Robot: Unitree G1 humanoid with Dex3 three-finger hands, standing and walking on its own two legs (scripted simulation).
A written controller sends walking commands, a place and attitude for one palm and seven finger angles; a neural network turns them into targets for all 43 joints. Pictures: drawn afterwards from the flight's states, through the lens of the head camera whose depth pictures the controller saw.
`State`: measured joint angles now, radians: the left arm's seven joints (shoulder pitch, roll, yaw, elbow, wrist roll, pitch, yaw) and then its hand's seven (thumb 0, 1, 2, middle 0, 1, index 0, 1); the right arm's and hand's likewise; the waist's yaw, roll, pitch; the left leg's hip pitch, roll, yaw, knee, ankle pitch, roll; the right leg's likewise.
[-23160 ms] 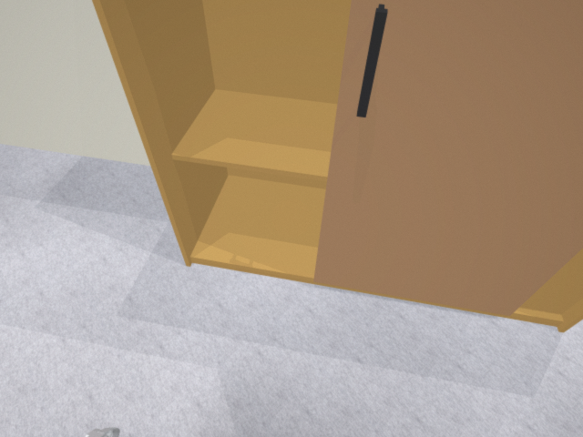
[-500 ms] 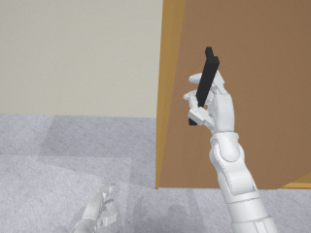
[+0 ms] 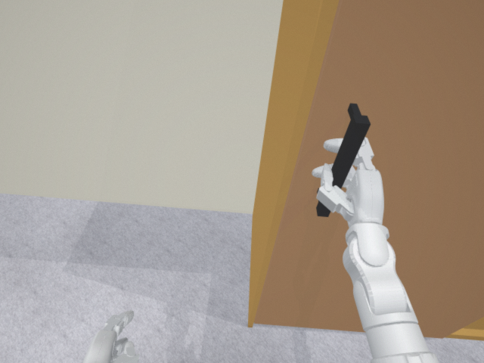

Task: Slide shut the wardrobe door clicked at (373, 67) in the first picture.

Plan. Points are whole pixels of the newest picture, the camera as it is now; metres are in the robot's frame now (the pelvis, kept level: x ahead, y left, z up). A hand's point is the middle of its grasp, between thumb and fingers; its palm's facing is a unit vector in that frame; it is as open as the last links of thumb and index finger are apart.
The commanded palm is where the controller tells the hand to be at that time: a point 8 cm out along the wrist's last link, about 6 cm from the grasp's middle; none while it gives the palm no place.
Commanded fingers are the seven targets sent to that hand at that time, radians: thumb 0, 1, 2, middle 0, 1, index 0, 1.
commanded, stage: loosen the grip on the handle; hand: right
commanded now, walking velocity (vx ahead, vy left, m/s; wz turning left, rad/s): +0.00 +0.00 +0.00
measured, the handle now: (336, 165) +0.39 -0.13 +0.16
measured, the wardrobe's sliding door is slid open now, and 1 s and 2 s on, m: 0.00 0.00 0.00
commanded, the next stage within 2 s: slip the hand off the handle in 0.64 s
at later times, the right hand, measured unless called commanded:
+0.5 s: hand (330, 191) +0.34 -0.11 +0.15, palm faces +0.07 +0.99 -0.10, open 13.6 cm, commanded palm +0.31 -0.16 +0.14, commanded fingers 0.00 0.55 -0.20 0.28 1.18 0.28 1.18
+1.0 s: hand (334, 195) +0.34 -0.12 +0.14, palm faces +0.05 +1.00 -0.08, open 14.7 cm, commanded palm +0.31 -0.20 +0.14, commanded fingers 0.00 0.55 -0.20 0.25 1.15 0.25 1.15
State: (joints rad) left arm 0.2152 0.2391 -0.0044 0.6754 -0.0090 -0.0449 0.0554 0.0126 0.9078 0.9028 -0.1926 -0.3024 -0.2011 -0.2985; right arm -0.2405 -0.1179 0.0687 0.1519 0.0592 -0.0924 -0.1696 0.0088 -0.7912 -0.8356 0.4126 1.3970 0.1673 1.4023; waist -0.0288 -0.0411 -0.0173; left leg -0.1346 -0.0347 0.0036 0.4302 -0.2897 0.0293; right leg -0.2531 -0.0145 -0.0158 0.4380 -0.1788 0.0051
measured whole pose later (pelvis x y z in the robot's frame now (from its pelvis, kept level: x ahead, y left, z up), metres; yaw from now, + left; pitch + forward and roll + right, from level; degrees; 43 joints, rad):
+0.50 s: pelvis -0.04 +0.00 -0.02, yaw +0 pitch +0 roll +0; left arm 0.27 0.23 -0.02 0.70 -0.03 -0.16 0.02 0.01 0.90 0.90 -0.20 -0.30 -0.21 -0.30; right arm -0.42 -0.17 -0.02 0.44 0.06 -0.20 -0.12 0.00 0.39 -0.28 0.39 1.32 0.24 1.28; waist 0.02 0.00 -0.05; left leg -0.30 -0.02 0.01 0.66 -0.35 0.03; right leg -0.39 -0.01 -0.02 0.60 -0.21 0.00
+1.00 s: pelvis -0.01 -0.01 -0.01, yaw +1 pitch +1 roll +0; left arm 0.21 0.22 -0.03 0.66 -0.02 -0.10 0.03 0.01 0.90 0.90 -0.20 -0.30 -0.21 -0.30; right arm -0.26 -0.17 -0.02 0.24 0.09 -0.16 -0.09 -0.01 0.55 -0.20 0.36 1.21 0.26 1.15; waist 0.01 -0.02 -0.06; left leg -0.26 -0.03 -0.01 0.61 -0.36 0.02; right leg -0.36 -0.01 -0.04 0.58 -0.24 -0.01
